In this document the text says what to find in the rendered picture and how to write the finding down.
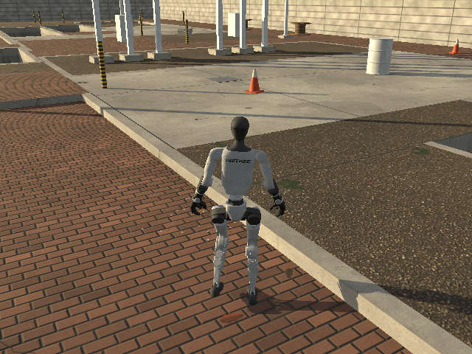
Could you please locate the robot left forearm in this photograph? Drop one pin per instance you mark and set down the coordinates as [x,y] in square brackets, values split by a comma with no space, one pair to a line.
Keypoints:
[199,193]

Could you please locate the right robot upper arm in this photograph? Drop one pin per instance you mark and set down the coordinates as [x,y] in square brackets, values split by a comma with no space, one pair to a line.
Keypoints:
[265,168]

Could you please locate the robot left foot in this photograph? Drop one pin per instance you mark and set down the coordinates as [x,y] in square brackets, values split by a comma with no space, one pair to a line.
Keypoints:
[216,291]

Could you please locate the robot left hand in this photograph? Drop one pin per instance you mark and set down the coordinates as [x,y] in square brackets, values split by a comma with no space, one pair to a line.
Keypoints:
[193,206]

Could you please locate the robot right hand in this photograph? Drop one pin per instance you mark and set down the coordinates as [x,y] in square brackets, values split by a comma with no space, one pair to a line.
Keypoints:
[277,206]

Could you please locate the robot left shin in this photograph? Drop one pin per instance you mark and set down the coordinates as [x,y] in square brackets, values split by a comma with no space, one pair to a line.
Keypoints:
[219,259]

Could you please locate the left robot upper arm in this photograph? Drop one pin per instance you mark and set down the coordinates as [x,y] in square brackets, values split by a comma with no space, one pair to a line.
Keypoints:
[210,166]

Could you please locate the robot right forearm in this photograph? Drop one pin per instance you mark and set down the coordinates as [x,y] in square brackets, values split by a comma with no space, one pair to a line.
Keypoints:
[275,194]

